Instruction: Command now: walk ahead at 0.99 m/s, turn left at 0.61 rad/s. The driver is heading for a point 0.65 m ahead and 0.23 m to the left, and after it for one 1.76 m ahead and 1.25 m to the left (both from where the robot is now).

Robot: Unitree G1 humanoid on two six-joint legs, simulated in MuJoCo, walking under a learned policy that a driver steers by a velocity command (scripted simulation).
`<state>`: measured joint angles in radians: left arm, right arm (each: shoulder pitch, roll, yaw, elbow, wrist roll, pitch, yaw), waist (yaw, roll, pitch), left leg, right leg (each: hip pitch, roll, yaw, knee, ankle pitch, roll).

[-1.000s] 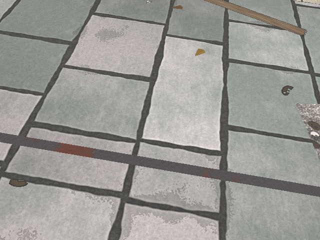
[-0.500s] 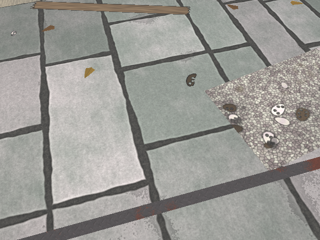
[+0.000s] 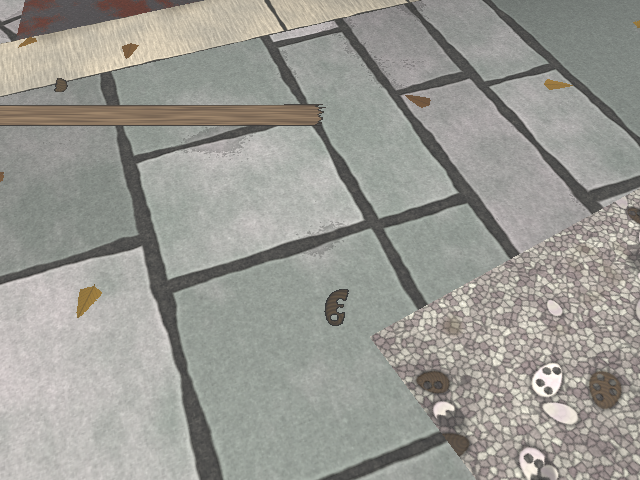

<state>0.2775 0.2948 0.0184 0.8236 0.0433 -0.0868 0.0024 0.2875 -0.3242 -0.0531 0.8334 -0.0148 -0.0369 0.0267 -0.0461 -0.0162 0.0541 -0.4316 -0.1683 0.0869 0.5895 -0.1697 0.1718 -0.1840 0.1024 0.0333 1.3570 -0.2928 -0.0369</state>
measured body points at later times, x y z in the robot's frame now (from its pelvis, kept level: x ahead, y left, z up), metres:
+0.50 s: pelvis +0.49 -0.02 +0.02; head +0.52 -0.01 +0.47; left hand +0.46 +0.28 -0.08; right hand +0.72 -0.26 -0.08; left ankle +0.39 +0.04 -0.60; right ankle +0.52 -0.15 -0.71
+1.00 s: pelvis +0.82 +0.14 +0.02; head +0.86 +0.20 +0.47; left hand +0.76 +0.48 -0.04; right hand +1.14 +0.08 -0.08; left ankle +0.82 +0.19 -0.71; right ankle +1.07 +0.12 -0.64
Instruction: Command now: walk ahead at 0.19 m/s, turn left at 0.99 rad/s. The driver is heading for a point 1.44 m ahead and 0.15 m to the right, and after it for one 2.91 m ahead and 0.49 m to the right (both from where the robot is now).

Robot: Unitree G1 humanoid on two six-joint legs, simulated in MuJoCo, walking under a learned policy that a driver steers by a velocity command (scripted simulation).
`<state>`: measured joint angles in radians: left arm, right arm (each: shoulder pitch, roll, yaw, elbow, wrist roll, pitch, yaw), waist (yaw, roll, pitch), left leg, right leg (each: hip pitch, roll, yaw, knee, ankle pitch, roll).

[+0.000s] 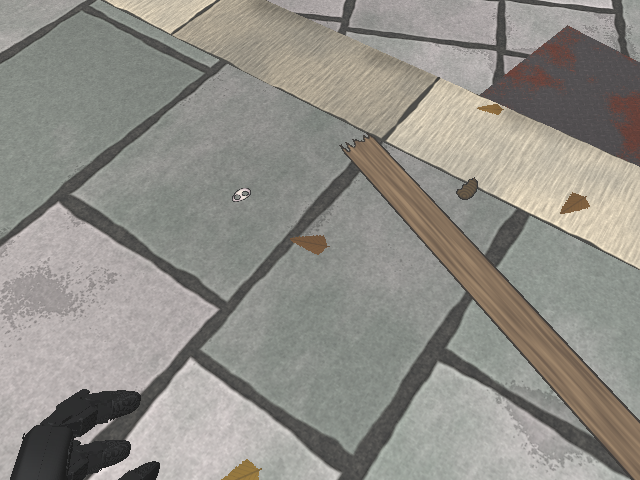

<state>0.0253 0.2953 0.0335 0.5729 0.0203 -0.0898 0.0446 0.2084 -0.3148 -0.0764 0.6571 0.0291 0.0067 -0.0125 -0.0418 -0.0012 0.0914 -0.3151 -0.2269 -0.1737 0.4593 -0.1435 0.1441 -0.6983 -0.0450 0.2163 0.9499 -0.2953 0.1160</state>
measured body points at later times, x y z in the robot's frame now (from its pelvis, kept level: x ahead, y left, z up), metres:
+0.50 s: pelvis +0.11 -0.07 -0.01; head +0.13 -0.05 +0.44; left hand +0.18 +0.21 -0.12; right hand +0.30 -0.29 -0.11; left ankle +0.08 +0.05 -0.74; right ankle +0.23 -0.16 -0.73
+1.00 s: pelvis +0.14 -0.10 -0.01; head +0.19 -0.12 +0.44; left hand +0.31 +0.18 -0.09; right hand +0.29 -0.39 -0.11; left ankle +0.08 +0.05 -0.65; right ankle +0.15 -0.19 -0.73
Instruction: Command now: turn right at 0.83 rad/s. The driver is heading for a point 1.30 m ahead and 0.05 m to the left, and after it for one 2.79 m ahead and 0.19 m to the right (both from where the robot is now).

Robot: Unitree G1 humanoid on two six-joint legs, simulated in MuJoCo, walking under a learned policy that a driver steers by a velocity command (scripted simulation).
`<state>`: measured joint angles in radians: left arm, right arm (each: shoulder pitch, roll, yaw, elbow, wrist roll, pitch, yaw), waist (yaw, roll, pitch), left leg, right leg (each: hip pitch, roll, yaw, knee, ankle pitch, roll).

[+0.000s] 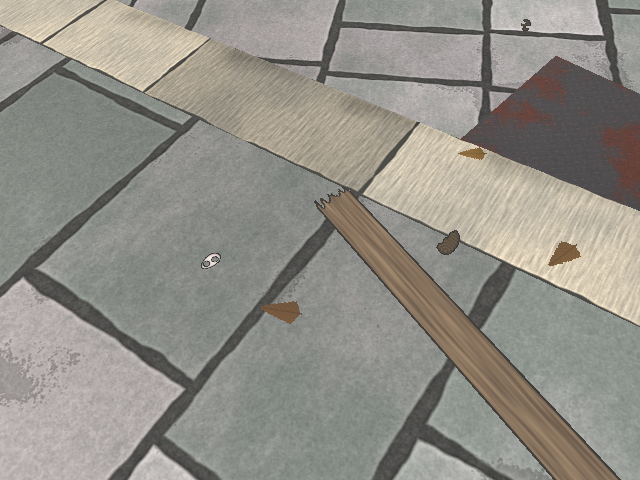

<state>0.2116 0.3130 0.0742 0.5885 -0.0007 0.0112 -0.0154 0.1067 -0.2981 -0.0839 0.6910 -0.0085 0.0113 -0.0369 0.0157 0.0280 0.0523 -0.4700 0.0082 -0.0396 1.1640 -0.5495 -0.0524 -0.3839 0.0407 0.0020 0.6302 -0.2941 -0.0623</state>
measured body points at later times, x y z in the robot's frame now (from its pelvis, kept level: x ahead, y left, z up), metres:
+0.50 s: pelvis +0.09 +0.02 +0.02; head +0.10 +0.05 +0.46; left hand +0.34 +0.20 -0.07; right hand +0.03 -0.26 -0.09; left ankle +0.08 +0.12 -0.73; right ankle +0.05 -0.11 -0.67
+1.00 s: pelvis +0.37 -0.04 +0.00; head +0.39 -0.04 +0.45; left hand +0.34 +0.26 -0.11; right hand +0.60 -0.29 -0.08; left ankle +0.42 +0.07 -0.64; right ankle +0.25 -0.17 -0.73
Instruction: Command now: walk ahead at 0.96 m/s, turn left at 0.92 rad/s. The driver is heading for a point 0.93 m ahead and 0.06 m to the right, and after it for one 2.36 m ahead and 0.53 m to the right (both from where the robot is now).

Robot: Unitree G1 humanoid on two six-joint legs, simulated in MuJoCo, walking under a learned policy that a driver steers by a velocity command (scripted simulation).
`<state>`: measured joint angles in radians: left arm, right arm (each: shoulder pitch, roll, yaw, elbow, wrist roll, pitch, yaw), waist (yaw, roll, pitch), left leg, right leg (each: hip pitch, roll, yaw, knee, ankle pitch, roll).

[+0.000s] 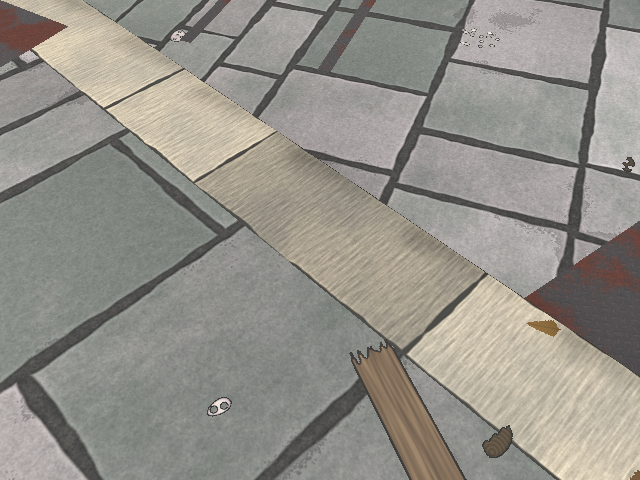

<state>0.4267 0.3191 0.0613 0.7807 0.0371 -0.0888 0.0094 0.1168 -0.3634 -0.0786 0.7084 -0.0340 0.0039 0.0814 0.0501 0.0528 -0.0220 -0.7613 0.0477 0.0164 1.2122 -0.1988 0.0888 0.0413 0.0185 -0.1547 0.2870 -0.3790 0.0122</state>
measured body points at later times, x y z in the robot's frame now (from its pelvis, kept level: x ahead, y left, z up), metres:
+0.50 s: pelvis +0.45 +0.08 +0.00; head +0.48 +0.08 +0.44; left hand +0.55 +0.35 -0.12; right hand +0.50 -0.19 -0.13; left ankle +0.29 +0.07 -0.73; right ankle +0.69 -0.02 -0.66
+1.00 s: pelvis +0.92 +0.12 -0.01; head +0.95 +0.11 +0.44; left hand +0.94 +0.41 -0.12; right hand +1.15 -0.12 -0.06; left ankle +1.13 +0.23 -0.72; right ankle +0.74 +0.08 -0.72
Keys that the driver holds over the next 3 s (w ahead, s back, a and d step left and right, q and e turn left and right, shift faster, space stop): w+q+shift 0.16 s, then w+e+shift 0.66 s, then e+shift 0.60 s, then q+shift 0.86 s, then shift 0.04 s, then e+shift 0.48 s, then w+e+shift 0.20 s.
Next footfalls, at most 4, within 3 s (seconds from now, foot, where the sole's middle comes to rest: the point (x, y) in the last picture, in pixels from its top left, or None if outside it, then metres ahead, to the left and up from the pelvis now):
0.18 left None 0.33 0.08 -0.77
0.62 right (321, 358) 0.77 0.08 -0.77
1.00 left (275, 228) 1.16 0.23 -0.77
1.40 right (377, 250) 1.10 -0.05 -0.77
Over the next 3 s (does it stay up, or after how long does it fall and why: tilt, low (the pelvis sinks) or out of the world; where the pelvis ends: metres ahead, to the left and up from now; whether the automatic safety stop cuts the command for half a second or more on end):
stays up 1.09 0.01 0.01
